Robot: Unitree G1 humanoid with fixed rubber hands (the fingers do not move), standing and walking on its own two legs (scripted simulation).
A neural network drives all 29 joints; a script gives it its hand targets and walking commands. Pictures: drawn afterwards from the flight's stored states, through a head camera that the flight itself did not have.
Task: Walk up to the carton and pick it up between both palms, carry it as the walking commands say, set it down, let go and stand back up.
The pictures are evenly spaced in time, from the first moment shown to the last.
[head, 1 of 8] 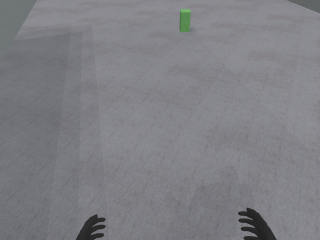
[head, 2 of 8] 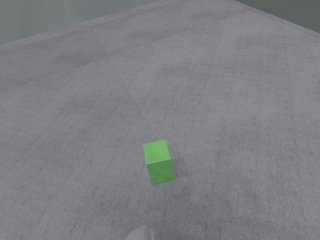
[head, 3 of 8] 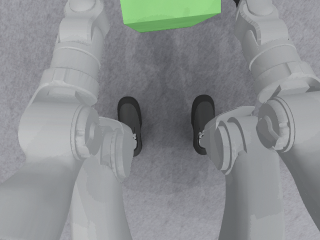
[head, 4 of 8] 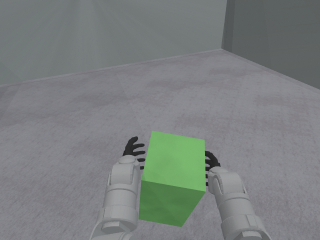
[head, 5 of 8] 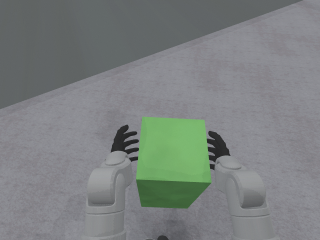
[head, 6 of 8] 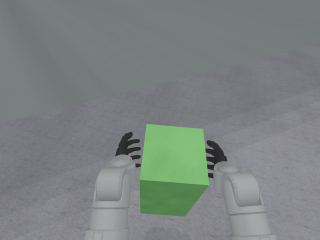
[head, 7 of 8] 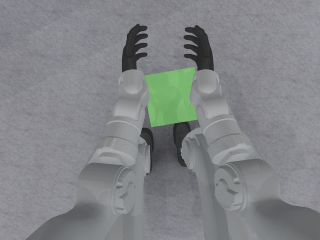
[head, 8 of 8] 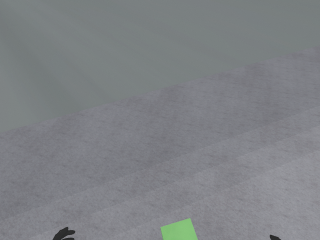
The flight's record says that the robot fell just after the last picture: no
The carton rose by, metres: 0.65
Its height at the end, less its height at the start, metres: +0.00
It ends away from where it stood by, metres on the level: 1.31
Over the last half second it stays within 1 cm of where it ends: yes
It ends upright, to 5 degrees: yes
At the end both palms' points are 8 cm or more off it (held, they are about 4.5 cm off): yes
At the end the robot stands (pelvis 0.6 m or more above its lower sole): yes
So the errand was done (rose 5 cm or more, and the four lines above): yes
